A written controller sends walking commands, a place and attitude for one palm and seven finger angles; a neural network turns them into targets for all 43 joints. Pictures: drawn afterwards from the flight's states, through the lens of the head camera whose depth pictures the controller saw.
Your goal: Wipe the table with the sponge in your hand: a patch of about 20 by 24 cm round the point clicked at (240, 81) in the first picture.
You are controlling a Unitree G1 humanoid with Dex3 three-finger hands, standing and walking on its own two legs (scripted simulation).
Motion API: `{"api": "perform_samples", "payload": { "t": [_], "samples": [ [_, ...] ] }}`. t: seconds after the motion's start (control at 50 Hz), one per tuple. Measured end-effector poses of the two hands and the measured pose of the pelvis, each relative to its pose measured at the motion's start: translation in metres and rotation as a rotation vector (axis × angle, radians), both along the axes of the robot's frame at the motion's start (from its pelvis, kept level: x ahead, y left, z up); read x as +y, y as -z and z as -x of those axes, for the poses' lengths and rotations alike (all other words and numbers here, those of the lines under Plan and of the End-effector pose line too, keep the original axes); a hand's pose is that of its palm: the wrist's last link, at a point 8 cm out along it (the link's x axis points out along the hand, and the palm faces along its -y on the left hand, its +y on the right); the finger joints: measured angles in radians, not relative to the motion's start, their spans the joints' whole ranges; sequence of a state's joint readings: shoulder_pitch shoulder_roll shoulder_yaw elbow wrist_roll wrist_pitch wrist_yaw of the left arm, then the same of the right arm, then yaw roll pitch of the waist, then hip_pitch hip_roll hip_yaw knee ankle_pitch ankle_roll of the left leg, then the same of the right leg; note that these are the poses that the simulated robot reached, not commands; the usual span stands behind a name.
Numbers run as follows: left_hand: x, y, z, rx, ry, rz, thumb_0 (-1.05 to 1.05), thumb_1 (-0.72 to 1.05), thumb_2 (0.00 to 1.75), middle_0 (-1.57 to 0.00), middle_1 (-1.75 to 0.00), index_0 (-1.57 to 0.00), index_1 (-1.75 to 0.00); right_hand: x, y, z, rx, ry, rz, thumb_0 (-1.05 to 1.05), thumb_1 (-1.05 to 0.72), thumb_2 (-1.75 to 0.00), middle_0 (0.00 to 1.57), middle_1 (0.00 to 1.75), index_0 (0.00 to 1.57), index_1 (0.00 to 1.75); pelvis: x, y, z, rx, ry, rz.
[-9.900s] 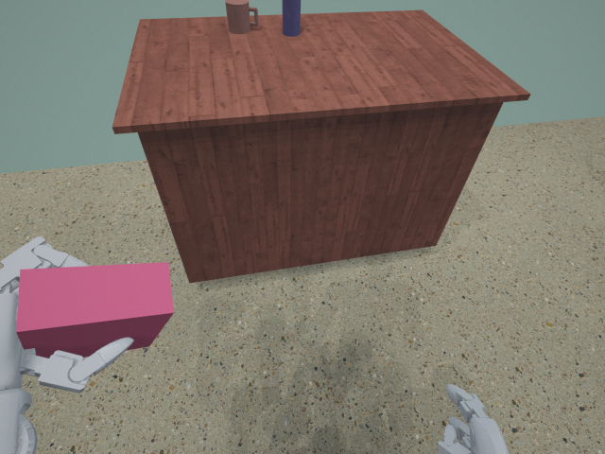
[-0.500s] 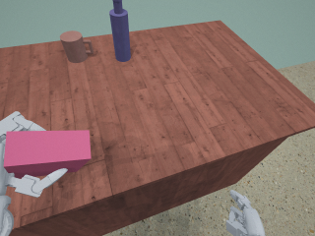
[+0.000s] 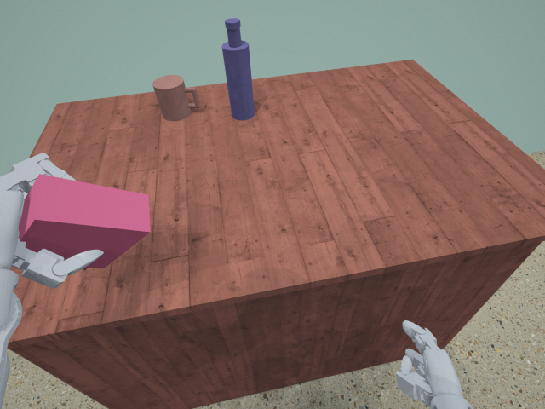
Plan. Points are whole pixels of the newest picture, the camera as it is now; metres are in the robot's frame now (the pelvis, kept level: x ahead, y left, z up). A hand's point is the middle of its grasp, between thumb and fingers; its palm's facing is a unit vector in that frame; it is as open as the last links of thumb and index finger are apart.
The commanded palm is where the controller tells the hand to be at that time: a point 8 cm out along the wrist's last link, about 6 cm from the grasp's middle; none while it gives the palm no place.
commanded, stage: turn the palm down, sponge in hand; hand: left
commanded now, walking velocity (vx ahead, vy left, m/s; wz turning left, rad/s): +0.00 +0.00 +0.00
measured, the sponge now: (93, 231) +0.26 +0.27 +0.17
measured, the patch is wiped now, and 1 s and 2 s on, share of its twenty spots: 0.00 0.00 0.00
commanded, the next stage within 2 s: move the sponge above the wiping area in 1.70 s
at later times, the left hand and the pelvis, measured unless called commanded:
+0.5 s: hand (63, 207) +0.27 +0.30 +0.19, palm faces +0.28 -0.36 -0.89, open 9.6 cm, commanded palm +0.23 +0.30 +0.24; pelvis +0.04 +0.01 +0.00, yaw -2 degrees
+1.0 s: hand (44, 210) +0.26 +0.33 +0.19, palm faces +0.17 -0.20 -0.96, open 9.6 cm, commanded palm +0.21 +0.32 +0.27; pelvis +0.01 +0.04 +0.01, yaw -2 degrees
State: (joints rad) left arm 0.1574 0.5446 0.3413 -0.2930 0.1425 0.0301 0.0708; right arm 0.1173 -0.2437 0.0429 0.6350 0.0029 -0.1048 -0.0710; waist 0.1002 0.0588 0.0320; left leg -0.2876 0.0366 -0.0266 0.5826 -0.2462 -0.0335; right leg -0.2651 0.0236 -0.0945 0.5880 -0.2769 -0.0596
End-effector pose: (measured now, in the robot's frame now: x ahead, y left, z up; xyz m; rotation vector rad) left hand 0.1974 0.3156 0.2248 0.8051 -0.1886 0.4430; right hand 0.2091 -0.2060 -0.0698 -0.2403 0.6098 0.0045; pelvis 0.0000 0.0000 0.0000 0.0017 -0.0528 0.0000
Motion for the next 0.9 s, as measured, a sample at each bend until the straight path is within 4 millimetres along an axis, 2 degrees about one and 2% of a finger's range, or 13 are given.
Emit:
{"api": "perform_samples", "payload": {
  "t": [0.08,0.18,0.22,0.28,0.32,0.38,0.48,0.54,0.66,0.74,0.84,0.9],
  "samples": [
    [0.006,-0.004,-0.013,0.160,-0.062,-0.037,0.00,-0.43,0.99,-0.80,-1.35,-0.78,-1.35,-0.012,0.010,0.002,0.017,0.044,-0.029,0.01,-0.90,-0.90,0.20,0.30,0.20,0.30,-0.005,-0.001,-0.002,-0.006,0.008,-0.001],
    [-0.016,0.011,-0.031,0.338,0.064,-0.094,0.00,-0.42,0.99,-0.79,-1.36,-0.78,-1.36,-0.029,0.017,0.006,0.023,0.111,-0.037,0.01,-0.90,-0.90,0.20,0.30,0.20,0.30,-0.007,0.000,-0.009,0.002,0.022,-0.008],
    [-0.029,0.013,-0.035,0.329,0.143,-0.121,0.00,-0.42,0.99,-0.79,-1.36,-0.78,-1.36,-0.035,0.017,0.007,0.031,0.128,-0.023,0.01,-0.90,-0.90,0.20,0.30,0.20,0.30,-0.007,0.001,-0.013,0.011,0.027,-0.010],
    [-0.044,0.006,-0.035,0.246,0.201,-0.170,0.00,-0.42,0.99,-0.79,-1.35,-0.78,-1.36,-0.041,0.017,0.008,0.048,0.138,0.004,0.01,-0.90,-0.90,0.20,0.30,0.20,0.30,-0.007,0.003,-0.020,0.025,0.031,-0.009],
    [-0.045,-0.002,-0.033,0.182,0.187,-0.200,0.00,-0.43,0.99,-0.79,-1.35,-0.78,-1.36,-0.043,0.018,0.007,0.061,0.143,0.012,0.01,-0.90,-0.90,0.20,0.30,0.20,0.30,-0.005,0.003,-0.025,0.032,0.034,-0.009],
    [-0.034,-0.012,-0.034,0.140,0.095,-0.233,0.00,-0.43,0.99,-0.80,-1.35,-0.78,-1.36,-0.042,0.021,0.002,0.082,0.148,0.017,0.01,-0.90,-0.90,0.20,0.30,0.20,0.30,-0.001,0.003,-0.031,0.041,0.037,-0.010],
    [-0.003,-0.013,-0.038,0.247,-0.080,-0.266,0.00,-0.43,1.00,-0.79,-1.35,-0.78,-1.36,-0.033,0.020,-0.010,0.085,0.157,0.004,0.01,-0.91,-0.90,0.20,0.30,0.20,0.30,0.008,0.001,-0.035,0.043,0.038,-0.014],
    [0.005,-0.007,-0.041,0.328,-0.098,-0.274,0.00,-0.42,1.00,-0.79,-1.36,-0.78,-1.36,-0.021,0.014,-0.020,0.056,0.151,-0.010,0.01,-0.91,-0.90,0.20,0.30,0.20,0.30,0.013,-0.001,-0.036,0.039,0.036,-0.012],
    [-0.015,-0.001,-0.043,0.340,0.035,-0.327,0.00,-0.42,1.00,-0.79,-1.36,-0.78,-1.36,0.010,-0.005,-0.041,-0.024,0.102,-0.026,0.01,-0.91,-0.90,0.20,0.30,0.20,0.30,0.024,-0.004,-0.036,0.029,0.036,-0.003],
    [-0.021,-0.014,-0.041,0.268,0.054,-0.395,0.00,-0.43,1.00,-0.80,-1.35,-0.78,-1.36,0.016,-0.007,-0.037,-0.004,0.111,-0.022,0.01,-0.90,-0.90,0.20,0.30,0.17,0.29,0.029,-0.006,-0.034,0.019,0.040,0.001],
    [0.006,-0.032,-0.042,0.244,-0.105,-0.416,0.00,-0.43,1.00,-0.80,-1.35,-0.78,-1.36,0.026,-0.006,-0.035,0.022,0.083,-0.039,0.01,-0.90,-0.90,0.20,0.30,0.17,0.28,0.035,-0.009,-0.027,0.007,0.040,0.002],
    [0.022,-0.033,-0.042,0.305,-0.196,-0.409,0.00,-0.43,1.00,-0.79,-1.36,-0.78,-1.36,0.028,-0.007,-0.034,0.025,0.088,-0.046,0.01,-0.90,-0.90,0.20,0.30,0.16,0.28,0.037,-0.010,-0.022,0.005,0.037,-0.001]
  ]
}}
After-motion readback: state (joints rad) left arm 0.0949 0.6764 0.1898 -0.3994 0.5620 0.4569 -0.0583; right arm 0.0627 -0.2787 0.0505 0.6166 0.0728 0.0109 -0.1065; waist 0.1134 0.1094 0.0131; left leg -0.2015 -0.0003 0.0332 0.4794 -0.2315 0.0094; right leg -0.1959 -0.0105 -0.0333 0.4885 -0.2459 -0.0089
